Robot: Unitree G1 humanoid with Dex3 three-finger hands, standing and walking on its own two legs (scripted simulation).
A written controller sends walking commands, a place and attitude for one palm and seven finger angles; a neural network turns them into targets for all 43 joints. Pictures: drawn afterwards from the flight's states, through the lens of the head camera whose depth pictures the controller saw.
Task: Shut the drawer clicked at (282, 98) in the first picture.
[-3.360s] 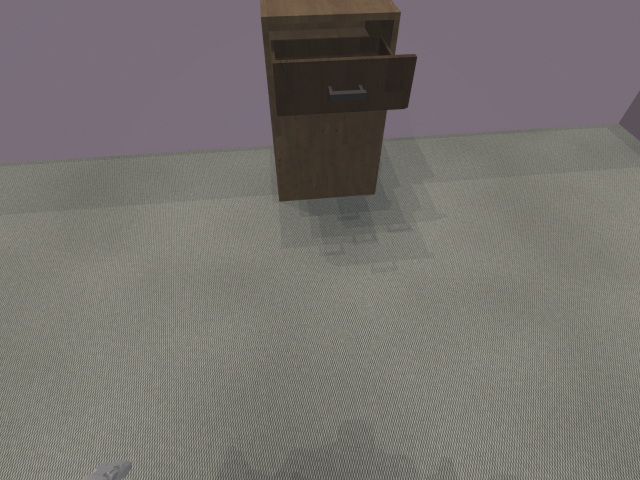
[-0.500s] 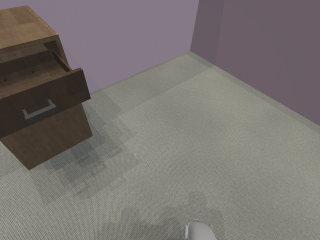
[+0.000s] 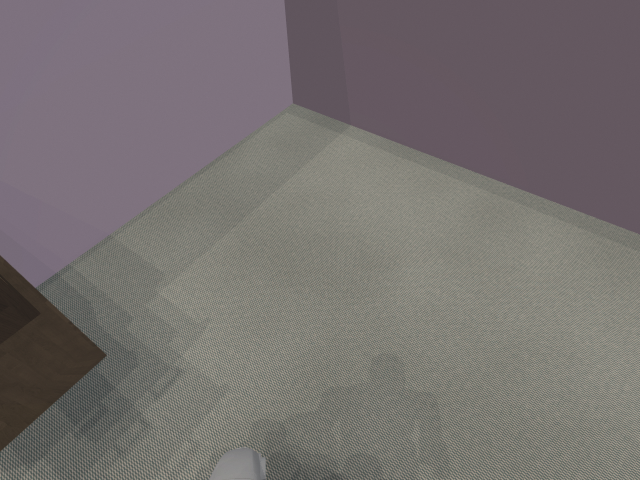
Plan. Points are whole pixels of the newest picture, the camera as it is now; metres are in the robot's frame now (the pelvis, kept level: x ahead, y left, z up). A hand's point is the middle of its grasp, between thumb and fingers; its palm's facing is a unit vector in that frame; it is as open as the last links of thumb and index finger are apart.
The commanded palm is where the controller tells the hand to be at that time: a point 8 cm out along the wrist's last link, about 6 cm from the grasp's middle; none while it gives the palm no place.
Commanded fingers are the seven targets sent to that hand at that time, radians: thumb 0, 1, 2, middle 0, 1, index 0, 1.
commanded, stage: turn to face it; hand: left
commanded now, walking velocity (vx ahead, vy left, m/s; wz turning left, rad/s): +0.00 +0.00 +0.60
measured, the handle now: out of the picture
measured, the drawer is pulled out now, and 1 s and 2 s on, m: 0.29 0.29 0.29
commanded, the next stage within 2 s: take the last steps up to it in 1.70 s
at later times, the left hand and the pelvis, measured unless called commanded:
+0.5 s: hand out of the picture +0.07 +0.22 -0.19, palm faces +0.30 -0.94 -0.17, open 7.3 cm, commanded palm none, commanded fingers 0.00 0.90 0.90 -0.20 -0.30 -0.20 -0.30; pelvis +0.12 +0.05 -0.01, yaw +13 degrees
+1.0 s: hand (169, 453) +0.18 +0.23 -0.13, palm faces +0.46 -0.84 -0.29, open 7.3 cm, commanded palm none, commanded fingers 0.00 0.90 0.90 -0.20 -0.30 -0.20 -0.30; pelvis +0.14 -0.01 -0.01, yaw +30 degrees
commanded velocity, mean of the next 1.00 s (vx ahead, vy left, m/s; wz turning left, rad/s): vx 0.00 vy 0.00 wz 0.60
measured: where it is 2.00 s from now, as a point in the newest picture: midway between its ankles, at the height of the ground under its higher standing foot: outside the picture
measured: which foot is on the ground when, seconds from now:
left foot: up 0.00-0.36, down 0.38-0.94, up 0.96-1.00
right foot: down 0.00-0.38, up 0.40-0.92, down 0.94-1.00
